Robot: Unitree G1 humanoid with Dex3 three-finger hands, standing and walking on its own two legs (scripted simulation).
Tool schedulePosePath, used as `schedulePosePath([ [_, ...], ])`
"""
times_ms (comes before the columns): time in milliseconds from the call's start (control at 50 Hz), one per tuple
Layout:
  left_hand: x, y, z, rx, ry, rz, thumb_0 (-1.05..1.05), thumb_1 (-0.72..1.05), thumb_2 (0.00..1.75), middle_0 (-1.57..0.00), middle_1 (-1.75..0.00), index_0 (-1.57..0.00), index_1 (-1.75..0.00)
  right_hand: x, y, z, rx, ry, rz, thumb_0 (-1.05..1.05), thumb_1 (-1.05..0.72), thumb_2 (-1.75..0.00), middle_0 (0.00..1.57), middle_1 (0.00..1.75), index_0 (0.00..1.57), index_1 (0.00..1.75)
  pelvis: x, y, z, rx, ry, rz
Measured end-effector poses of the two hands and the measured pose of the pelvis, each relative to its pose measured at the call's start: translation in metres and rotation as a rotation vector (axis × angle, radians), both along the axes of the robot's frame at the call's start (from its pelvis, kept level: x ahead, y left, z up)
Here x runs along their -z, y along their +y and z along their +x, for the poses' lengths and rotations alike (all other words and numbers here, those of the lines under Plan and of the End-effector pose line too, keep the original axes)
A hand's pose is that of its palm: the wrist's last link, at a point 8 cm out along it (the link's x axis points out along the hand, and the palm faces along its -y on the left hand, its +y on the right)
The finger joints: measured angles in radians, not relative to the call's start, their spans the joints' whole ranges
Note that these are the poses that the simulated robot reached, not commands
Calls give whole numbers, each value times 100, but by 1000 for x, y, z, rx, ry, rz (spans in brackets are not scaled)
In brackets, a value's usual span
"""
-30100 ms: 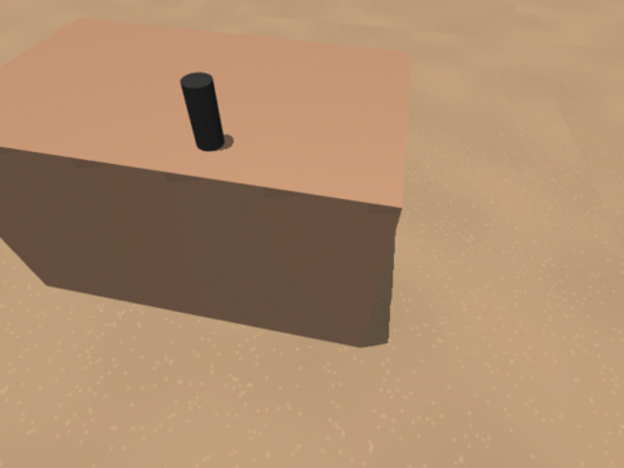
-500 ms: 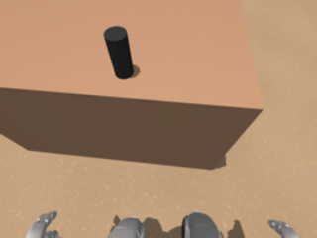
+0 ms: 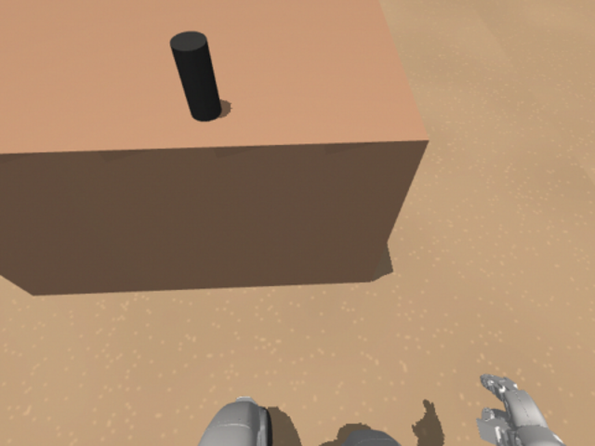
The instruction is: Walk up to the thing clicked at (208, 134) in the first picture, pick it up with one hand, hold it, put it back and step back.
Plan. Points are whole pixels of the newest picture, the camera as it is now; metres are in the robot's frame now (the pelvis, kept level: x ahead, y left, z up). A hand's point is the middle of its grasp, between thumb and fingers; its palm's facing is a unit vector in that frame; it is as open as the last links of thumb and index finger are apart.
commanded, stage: step back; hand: left
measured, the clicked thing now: (198, 79) +0.75 +0.20 +0.03
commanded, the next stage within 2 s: none
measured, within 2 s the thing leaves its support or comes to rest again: neither
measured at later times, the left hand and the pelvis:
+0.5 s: hand out of the picture -0.03 +0.28 -0.14, palm faces +0.01 -0.93 -0.37, open 7.4 cm; pelvis -0.16 +0.01 +0.01, yaw +0 degrees
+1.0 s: hand out of the picture -0.24 +0.27 -0.14, palm faces +0.07 -0.92 -0.38, open 7.4 cm; pelvis -0.33 -0.01 +0.00, yaw +3 degrees
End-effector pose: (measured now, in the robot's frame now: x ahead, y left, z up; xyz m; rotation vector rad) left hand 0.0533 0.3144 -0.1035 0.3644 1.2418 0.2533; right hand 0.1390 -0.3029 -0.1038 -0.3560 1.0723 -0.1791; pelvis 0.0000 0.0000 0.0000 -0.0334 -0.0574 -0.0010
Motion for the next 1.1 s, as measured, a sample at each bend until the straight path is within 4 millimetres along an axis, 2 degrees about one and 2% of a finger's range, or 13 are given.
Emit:
schedulePosePath([
  [100,-14,-5,-26,1,-18,4,0,90,90,-21,-30,-21,-30,2,-6,-57,40,77,4,1,-90,-90,20,30,20,30,-9,1,-27,5,11,50],
  [240,-15,14,-22,29,-148,28,0,90,90,-21,-30,-21,-30,6,-4,-136,27,179,-50,1,-90,-90,20,30,20,30,-2,13,-71,-51,27,40],
  [300,-6,23,-26,28,-193,14,0,90,90,-21,-30,-21,-30,6,5,-165,24,199,-65,1,-90,-90,20,30,20,30,4,19,-95,-49,3,69],
  [400,-8,20,-51,20,-175,-18,0,91,90,-21,-30,-20,-30,-11,12,-196,21,171,-60,1,-90,-90,20,30,20,30,-8,17,-125,-41,8,22],
  [520,-4,9,-102,45,-127,-31,0,91,90,-21,-30,-20,-30,-21,0,-210,12,73,-80,1,-90,-90,20,30,20,30,-9,8,-166,4,17,10],
  [600,3,-3,-145,60,-85,-16,0,91,90,-21,-30,-20,-30,-14,-19,-221,6,8,-79,1,-90,-90,20,30,20,30,2,-5,-197,39,20,19],
  [660,2,-14,-185,50,-48,-14,0,91,90,-21,-30,-20,-30,-8,-30,-236,24,-9,-69,1,-90,-90,20,30,20,30,3,-12,-221,28,9,3],
  [740,-6,-19,-232,16,-23,-8,0,90,90,-21,-30,-21,-30,-9,-32,-266,23,14,-56,1,-90,-90,20,30,20,30,-4,-14,-244,21,14,47],
  [820,-8,-14,-257,1,-46,12,0,90,90,-21,-30,-21,-30,-4,-28,-303,-4,68,-58,1,-90,-90,20,30,20,30,-4,-13,-270,-16,23,48],
  [900,0,-2,-274,-15,-111,11,0,90,90,-21,-30,-21,-30,4,-17,-340,-37,125,-68,1,-90,-90,20,30,20,30,5,-8,-298,-67,21,42],
  [980,4,0,-300,-40,-105,-18,0,90,90,-21,-30,-20,-30,-1,-3,-375,-40,154,-44,1,-90,-90,20,30,20,30,-1,-6,-322,-61,1,50],
  [1040,3,-3,-321,-51,-82,-44,0,90,90,-21,-30,-20,-30,-9,0,-390,-37,138,-37,1,-90,-90,20,30,20,30,-8,-8,-333,-53,3,32],
  [1100,3,-7,-344,-47,-44,-57,0,91,90,-21,-30,-20,-30,-13,-4,-395,-27,104,-29,1,-90,-90,20,30,20,30,-11,-12,-342,-33,11,27],
])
